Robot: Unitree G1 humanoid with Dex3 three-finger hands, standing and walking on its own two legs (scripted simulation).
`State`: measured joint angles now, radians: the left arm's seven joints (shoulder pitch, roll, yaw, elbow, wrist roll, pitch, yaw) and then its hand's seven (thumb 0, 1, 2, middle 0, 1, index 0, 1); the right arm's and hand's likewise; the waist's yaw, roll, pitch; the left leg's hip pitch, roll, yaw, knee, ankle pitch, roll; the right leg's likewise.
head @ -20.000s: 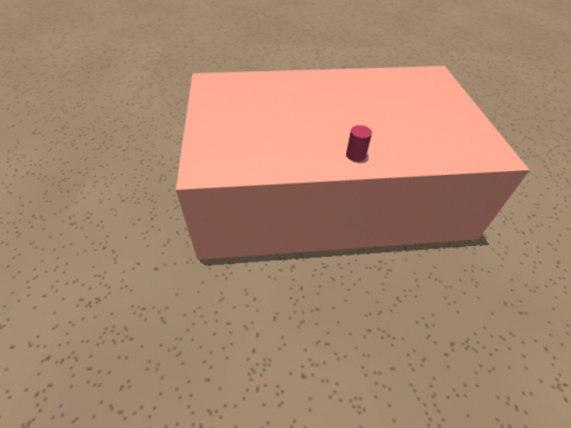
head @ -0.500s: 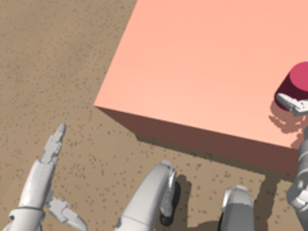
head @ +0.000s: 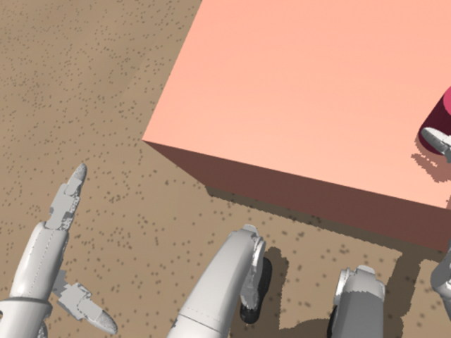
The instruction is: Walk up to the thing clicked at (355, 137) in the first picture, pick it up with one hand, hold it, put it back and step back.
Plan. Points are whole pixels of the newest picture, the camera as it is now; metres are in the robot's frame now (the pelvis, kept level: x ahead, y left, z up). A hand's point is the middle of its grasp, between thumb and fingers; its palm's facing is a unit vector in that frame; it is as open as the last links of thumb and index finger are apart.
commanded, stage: lower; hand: right
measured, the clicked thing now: out of the picture +0.52 -0.20 -0.06
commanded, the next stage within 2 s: loosen in 0.34 s
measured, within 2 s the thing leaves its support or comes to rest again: rests again in 0.22 s
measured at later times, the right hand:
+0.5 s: hand out of the picture +0.53 -0.22 -0.08, palm faces +0.21 +0.98 +0.01, open 10.6 cm
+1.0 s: hand out of the picture +0.53 -0.22 -0.08, palm faces +0.20 +0.98 +0.01, open 13.4 cm
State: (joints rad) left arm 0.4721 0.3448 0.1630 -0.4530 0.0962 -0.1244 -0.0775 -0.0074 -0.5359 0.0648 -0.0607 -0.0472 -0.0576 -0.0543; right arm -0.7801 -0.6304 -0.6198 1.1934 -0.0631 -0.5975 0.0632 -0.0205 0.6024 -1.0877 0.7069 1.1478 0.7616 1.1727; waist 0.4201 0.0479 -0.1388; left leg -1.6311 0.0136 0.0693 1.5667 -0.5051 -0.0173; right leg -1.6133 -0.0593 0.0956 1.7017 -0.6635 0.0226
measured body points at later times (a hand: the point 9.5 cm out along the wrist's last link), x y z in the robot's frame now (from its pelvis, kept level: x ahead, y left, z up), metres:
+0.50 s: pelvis +0.00 +0.00 -0.02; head +0.21 -0.09 +0.37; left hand +0.18 +0.25 +0.14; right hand +0.51 -0.27 -0.07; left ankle +0.10 +0.13 -0.52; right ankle +0.04 -0.13 -0.52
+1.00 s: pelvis -0.01 +0.00 -0.02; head +0.21 -0.09 +0.36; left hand +0.18 +0.25 +0.14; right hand +0.51 -0.27 -0.08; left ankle +0.10 +0.13 -0.52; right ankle +0.04 -0.13 -0.52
